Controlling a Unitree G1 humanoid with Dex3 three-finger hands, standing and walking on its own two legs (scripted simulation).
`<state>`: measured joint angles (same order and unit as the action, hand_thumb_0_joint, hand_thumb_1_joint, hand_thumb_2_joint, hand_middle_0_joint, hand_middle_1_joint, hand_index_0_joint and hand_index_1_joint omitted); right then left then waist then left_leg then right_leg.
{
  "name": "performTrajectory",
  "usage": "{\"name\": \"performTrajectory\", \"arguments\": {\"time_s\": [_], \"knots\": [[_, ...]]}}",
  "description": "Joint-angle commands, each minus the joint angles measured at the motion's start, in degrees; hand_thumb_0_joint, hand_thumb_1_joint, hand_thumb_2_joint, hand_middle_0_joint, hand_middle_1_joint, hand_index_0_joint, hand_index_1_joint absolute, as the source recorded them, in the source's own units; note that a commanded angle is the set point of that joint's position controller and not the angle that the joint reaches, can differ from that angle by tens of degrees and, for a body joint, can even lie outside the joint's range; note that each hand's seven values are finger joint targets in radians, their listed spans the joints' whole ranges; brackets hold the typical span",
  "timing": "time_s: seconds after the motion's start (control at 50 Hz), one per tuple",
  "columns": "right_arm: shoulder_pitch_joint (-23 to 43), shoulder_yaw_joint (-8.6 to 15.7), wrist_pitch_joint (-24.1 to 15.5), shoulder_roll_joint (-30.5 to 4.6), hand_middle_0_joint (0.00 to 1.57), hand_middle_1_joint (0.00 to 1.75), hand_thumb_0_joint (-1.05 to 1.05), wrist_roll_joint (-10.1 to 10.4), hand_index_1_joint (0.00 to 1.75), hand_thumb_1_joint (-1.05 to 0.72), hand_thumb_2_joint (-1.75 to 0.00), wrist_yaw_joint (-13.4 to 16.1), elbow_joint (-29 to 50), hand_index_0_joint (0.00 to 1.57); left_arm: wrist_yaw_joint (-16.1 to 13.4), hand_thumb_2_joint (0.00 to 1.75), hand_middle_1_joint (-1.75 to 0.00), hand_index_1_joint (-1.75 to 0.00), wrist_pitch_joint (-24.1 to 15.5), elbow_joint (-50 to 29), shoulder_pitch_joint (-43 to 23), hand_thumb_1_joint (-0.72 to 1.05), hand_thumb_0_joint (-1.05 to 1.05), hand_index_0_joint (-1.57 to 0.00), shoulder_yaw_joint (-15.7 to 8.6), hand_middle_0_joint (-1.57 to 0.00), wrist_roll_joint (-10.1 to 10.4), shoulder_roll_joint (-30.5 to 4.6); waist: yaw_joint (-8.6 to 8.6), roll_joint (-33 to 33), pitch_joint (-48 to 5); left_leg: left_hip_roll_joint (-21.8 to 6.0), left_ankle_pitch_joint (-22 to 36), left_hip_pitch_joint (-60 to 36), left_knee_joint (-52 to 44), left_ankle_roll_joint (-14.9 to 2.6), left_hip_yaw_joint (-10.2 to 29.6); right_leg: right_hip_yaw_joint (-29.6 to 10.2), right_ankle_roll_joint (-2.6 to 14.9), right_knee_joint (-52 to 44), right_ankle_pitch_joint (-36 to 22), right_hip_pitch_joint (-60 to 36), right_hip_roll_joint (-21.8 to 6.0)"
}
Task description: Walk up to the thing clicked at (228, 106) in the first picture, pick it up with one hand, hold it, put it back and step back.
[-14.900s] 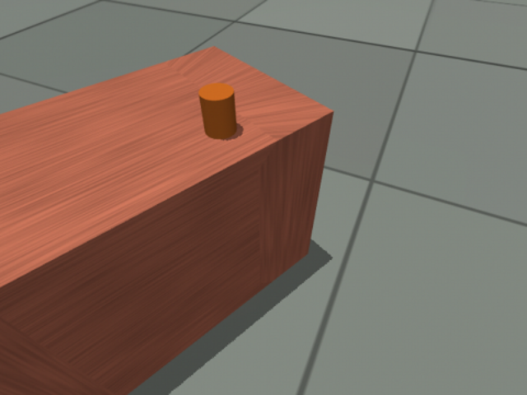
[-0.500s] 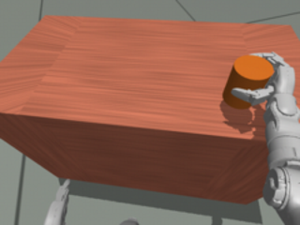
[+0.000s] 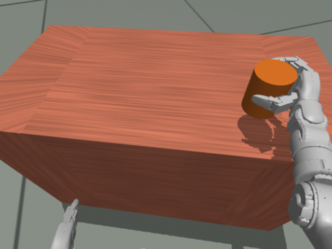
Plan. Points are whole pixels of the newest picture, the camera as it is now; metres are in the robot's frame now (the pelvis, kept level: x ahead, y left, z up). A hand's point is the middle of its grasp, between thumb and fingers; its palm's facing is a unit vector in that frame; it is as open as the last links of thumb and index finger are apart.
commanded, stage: lift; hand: right
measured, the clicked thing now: (266, 90) +0.49 -0.17 +0.13
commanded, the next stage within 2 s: hold in 1.36 s
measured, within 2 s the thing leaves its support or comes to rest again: neither
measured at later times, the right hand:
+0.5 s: hand (287, 77) +0.45 -0.17 +0.20, palm faces +0.14 +0.99 -0.03, open 11.8 cm
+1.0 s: hand (313, 81) +0.37 -0.16 +0.26, palm faces +0.14 +0.99 -0.04, open 11.8 cm
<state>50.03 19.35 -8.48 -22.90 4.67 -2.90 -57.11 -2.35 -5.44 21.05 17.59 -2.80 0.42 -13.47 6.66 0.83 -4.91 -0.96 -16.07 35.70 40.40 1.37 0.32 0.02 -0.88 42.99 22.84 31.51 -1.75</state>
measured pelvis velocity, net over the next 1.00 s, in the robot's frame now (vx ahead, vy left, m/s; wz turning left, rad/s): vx -0.01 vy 0.01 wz -0.02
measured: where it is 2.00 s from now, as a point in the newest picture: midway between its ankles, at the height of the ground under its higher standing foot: outside the picture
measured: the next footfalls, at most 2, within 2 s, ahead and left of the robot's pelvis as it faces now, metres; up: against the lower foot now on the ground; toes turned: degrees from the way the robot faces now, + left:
none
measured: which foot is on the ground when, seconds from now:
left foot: down 0.00-1.00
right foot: down 0.00-1.00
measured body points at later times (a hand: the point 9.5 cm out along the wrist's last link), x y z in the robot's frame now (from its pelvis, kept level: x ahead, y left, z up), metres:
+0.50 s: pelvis +0.01 +0.00 +0.01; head +0.02 +0.02 +0.46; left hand +0.16 +0.26 -0.06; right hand +0.44 -0.23 +0.21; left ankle +0.04 +0.14 -0.71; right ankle -0.02 -0.13 -0.71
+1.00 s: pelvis -0.01 +0.01 +0.02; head -0.03 +0.04 +0.47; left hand +0.16 +0.27 -0.06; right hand +0.35 -0.22 +0.27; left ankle +0.04 +0.14 -0.71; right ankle -0.02 -0.13 -0.71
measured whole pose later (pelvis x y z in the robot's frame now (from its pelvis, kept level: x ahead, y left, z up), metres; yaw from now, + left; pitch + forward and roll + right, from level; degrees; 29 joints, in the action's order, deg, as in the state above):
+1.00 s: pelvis -0.01 +0.01 +0.02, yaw -1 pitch +0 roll +0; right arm 30.4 14.8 24.1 -16.2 11.0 -1.9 -7.3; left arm -2.9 -6.0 31.1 16.2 -5.5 2.5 -14.2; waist -0.4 3.6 -4.1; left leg -1.7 -14.4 19.4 34.0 0.7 -0.8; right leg -0.9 -1.5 33.3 18.8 14.4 -1.1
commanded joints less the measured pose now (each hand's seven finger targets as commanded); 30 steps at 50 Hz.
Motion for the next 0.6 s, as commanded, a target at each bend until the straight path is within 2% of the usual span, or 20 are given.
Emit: {"name": "performTrajectory", "arguments": {"time_s": [0.0,0.02,0.04,0.06,0.1,0.12,0.18,0.22,0.24,0.26,0.28,0.32,0.36,0.38,0.4,0.42,0.48,0.5,0.56,0.58], "knots": [[31.93,2.32,-4.49,-15.28,1.2,1.45,0.0,1.16,1.45,0.08,-1.34,0.02,15.28,1.27,-0.77,0.06,-0.05,-0.05,-3.4,-10.15,-2.46,-0.55,0.0,-0.05,-2.89,-0.05,0.13,-7.2,-0.65,1.83,-25.25,1.2,15.84,-16.95,-3.63,-1.22,-1.35,0.66,0.98,-5.75,-17.62,-8.64,1.45],[30.71,2.61,-4.44,-14.74,1.2,1.43,0.0,1.31,1.43,0.08,-1.31,0.09,14.79,1.26,-0.79,0.06,-0.05,-0.05,-3.34,-8.78,-0.15,-0.55,0.0,-0.04,-3.28,-0.04,-0.03,-7.17,-0.54,1.77,-24.72,1.19,16.31,-17.17,-3.68,-1.16,-1.36,0.83,0.93,-5.69,-17.98,-8.52,1.55],[29.41,2.1,-4.19,-13.57,1.19,1.42,0.0,1.47,1.42,0.09,-1.3,0.11,14.64,1.26,-0.5,0.06,-0.05,-0.05,-3.28,-7.73,0.18,-0.54,0.0,-0.04,-2.13,-0.04,0.0,-6.03,-0.97,1.86,-23.75,1.1,16.84,-17.66,-3.58,-1.22,-1.35,0.94,0.87,-5.83,-18.47,-7.89,1.71],[28.84,1.94,-3.92,-13.02,1.19,1.42,0.0,1.59,1.42,0.08,-1.29,0.06,14.33,1.25,-0.57,0.05,-0.05,-0.05,-3.33,-7.0,0.8,-0.54,0.0,-0.04,-3.49,-0.04,0.02,-7.2,-0.42,2.45,-23.37,1.36,17.03,-16.23,-3.66,-1.38,-1.54,0.67,0.75,-6.01,-19.47,-9.05,1.56],[30.31,1.41,-4.11,-13.46,1.19,1.42,0.0,1.47,1.42,0.08,-1.3,-0.06,17.75,1.25,-0.44,0.06,-0.05,-0.05,-3.55,-9.06,-0.33,-0.55,0.0,-0.04,-2.9,-0.04,0.03,-6.85,-0.82,4.09,-24.76,1.57,17.65,-15.72,-3.53,-1.55,-1.87,0.46,0.44,-6.05,-22.07,-11.71,1.24],[29.87,1.72,-4.07,-14.27,1.18,1.41,0.0,1.42,1.41,0.09,-1.29,0.14,19.65,1.25,-0.5,0.06,-0.05,-0.05,-3.41,-9.1,0.09,-0.55,0.0,-0.04,-3.77,-0.04,-0.01,-7.84,-1.27,4.17,-26.44,1.38,18.32,-17.21,-3.38,-1.67,-1.63,0.57,0.42,-6.14,-22.17,-11.92,1.37],[30.5,0.28,-3.39,-11.99,1.18,1.4,0.0,2.14,1.4,0.08,-1.28,0.25,23.69,1.24,-0.69,0.06,-0.05,-0.05,-3.44,-8.85,-1.68,-0.55,0.0,-0.04,-3.5,-0.04,0.33,-6.97,-1.86,4.13,-27.28,0.97,19.85,-20.06,-3.61,-1.65,-1.32,1.08,0.5,-6.44,-22.22,-12.14,1.76],[30.08,1.06,-2.59,-12.73,1.19,1.41,0.0,2.86,1.41,0.06,-1.28,0.65,26.54,1.26,-1.2,0.06,-0.05,-0.05,-3.54,-9.06,-2.13,-0.55,0.0,-0.04,-5.76,-0.04,0.5,-9.49,-2.04,3.28,-27.68,1.12,20.66,-20.12,-3.84,-1.65,-1.76,0.75,0.48,-6.75,-23.87,-14.15,1.55],[29.94,0.83,-2.21,-12.67,1.2,1.41,0.0,2.84,1.41,0.06,-1.28,0.78,28.49,1.26,-1.25,0.06,-0.05,-0.05,-3.54,-8.39,-1.53,-0.55,0.0,-0.04,-4.94,-0.04,0.48,-8.68,-2.2,5.16,-28.82,1.27,21.44,-19.5,-3.75,-1.92,-1.89,0.45,0.14,-6.62,-26.97,-16.28,1.31],[30.43,-0.2,-1.77,-11.87,1.2,1.4,0.0,2.91,1.4,0.04,-1.28,0.99,30.71,1.26,-1.13,0.06,-0.05,-0.05,-3.46,-8.71,-1.56,-0.55,0.0,-0.04,-3.0,-0.04,0.52,-6.56,-2.86,5.04,-28.86,0.96,21.62,-20.62,-4.07,-1.77,-1.76,0.82,0.3,-6.62,-26.22,-16.32,1.61],[28.92,0.11,-1.18,-11.36,1.19,1.39,0.0,3.01,1.39,0.04,-1.26,1.18,29.99,1.25,-1.31,0.06,-0.05,-0.05,-3.22,-6.74,-1.6,-0.55,0.0,-0.04,-2.98,-0.04,0.55,-6.26,-3.13,3.95,-27.29,1.1,21.33,-20.28,-4.15,-1.85,-2.0,0.61,0.28,-6.95,-25.88,-15.61,1.44],[25.37,-1.3,0.2,-8.31,1.19,1.39,0.0,3.52,1.39,0.04,-1.26,1.11,31.14,1.25,-1.19,0.06,-0.05,-0.05,-3.14,-6.64,-1.93,-0.55,0.0,-0.03,-1.26,-0.04,0.67,-4.28,-3.7,3.59,-25.83,1.06,21.95,-21.5,-4.57,-1.98,-2.14,0.67,0.1,-7.78,-27.01,-15.3,1.41],[22.32,0.02,2.15,-9.58,1.2,1.39,0.0,3.92,1.39,0.03,-1.26,0.98,31.59,1.25,-1.49,0.06,-0.05,-0.05,-2.84,-5.15,-1.97,-0.55,0.0,-0.04,-4.56,-0.04,0.69,-7.74,-4.29,2.57,-24.08,1.12,21.43,-21.44,-4.75,-1.93,-2.47,0.42,0.11,-8.54,-27.06,-15.07,1.17],[22.13,-0.23,3.23,-10.15,1.2,1.41,0.0,3.67,1.41,0.05,-1.27,0.99,34.38,1.26,-1.39,0.06,-0.05,-0.05,-2.64,-4.89,-1.94,-0.54,0.0,-0.04,-4.78,-0.04,0.67,-7.92,-5.01,3.31,-23.51,1.05,20.59,-21.09,-5.13,-1.82,-2.42,0.6,0.14,-8.8,-26.68,-15.97,1.18],[21.53,-0.7,4.22,-9.1,1.21,1.41,0.0,3.87,1.41,0.03,-1.27,0.76,35.6,1.27,-1.53,0.05,-0.05,-0.04,-2.53,-5.41,-1.15,-0.54,0.0,-0.04,-5.92,-0.04,0.53,-9.09,-3.89,3.53,-24.68,1.09,21.22,-20.99,-5.42,-1.84,-2.41,0.69,0.1,-8.69,-27.66,-17.77,1.15],[20.74,-0.52,5.29,-9.11,1.21,1.41,0.0,4.04,1.41,0.06,-1.28,0.75,37.3,1.27,-1.38,0.05,-0.05,-0.04,-2.54,-6.06,-2.08,-0.54,0.0,-0.04,-5.12,-0.04,0.64,-8.52,-5.09,2.06,-23.44,1.01,20.8,-21.92,-5.77,-1.73,-2.57,0.64,0.28,-9.09,-26.94,-16.94,1.25],[17.96,-1.81,8.58,-6.17,1.22,1.41,0.0,4.89,1.41,0.05,-1.27,0.42,41.31,1.27,-1.32,0.05,-0.05,-0.04,-2.72,-5.75,-1.37,-0.54,0.0,-0.04,-4.62,-0.03,1.05,-7.18,-4.98,-0.55,-20.74,0.91,21.62,-22.55,-6.24,-1.42,-2.85,0.83,0.64,-9.68,-26.3,-17.16,1.37],[16.91,-0.77,9.54,-7.16,1.22,1.42,0.0,5.07,1.42,0.04,-1.27,0.29,42.43,1.28,-1.24,0.05,-0.05,-0.04,-2.65,-7.39,-1.88,-0.54,0.0,-0.03,-4.37,-0.03,1.12,-7.17,-5.24,-1.51,-22.31,0.71,22.81,-24.15,-6.32,-1.36,-2.75,0.92,0.7,-9.73,-26.51,-17.36,1.52],[14.66,-0.37,12.94,-6.94,1.22,1.42,0.0,5.57,1.42,0.05,-1.28,0.24,45.59,1.28,-1.2,0.05,-0.04,-0.04,-2.48,-6.19,-1.56,-0.54,0.0,-0.03,-5.45,-0.03,1.35,-7.59,-5.56,-2.32,-18.44,0.14,21.21,-23.81,-7.53,-0.81,-2.49,1.43,1.16,-10.65,-23.19,-16.83,2.07],[13.53,-0.74,14.24,-6.11,1.22,1.42,0.0,5.76,1.42,0.05,-1.28,0.25,46.31,1.28,-1.08,0.05,-0.04,-0.04,-2.4,-5.65,-1.86,-0.53,0.0,-0.03,-4.45,-0.03,1.42,-6.72,-5.79,-2.29,-16.74,0.08,19.88,-23.02,-8.13,-0.64,-2.54,1.48,1.32,-11.03,-21.96,-16.81,2.13]]}}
